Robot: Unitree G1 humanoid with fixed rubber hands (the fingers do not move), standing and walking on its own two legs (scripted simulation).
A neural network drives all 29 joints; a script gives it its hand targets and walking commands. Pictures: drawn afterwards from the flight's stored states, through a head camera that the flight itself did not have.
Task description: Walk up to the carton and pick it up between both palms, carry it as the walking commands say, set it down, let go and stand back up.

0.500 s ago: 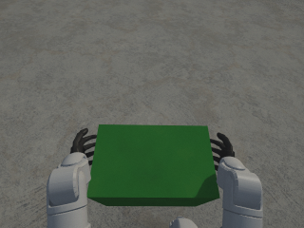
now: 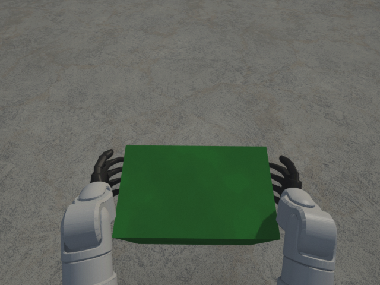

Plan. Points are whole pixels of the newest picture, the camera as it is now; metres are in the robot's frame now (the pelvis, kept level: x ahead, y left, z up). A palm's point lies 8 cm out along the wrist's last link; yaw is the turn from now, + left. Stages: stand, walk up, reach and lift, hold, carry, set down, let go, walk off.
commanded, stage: carry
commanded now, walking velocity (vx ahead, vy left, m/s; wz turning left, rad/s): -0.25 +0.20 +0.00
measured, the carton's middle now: (194, 201) +0.30 -0.01 +0.00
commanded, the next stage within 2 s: none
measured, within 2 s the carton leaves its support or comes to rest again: neither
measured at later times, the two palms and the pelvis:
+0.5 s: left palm out of the picture +0.10 +0.27 +0.09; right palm out of the picture +0.08 -0.08 +0.07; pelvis -0.18 +0.11 +0.01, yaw -1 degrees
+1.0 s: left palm out of the picture -0.04 +0.37 +0.09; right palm out of the picture -0.04 +0.03 +0.08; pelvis -0.30 +0.20 +0.00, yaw -1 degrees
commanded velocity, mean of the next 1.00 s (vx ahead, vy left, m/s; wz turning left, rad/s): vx -0.12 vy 0.10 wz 0.00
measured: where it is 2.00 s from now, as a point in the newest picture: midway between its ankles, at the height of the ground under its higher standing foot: outside the picture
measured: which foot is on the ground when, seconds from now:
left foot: up 0.00-0.02, down 0.04-0.34, up 0.36-0.64, down 0.66-1.00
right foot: down 0.00-0.04, up 0.06-0.30, down 0.32-0.66, up 0.68-0.90, down 0.92-1.00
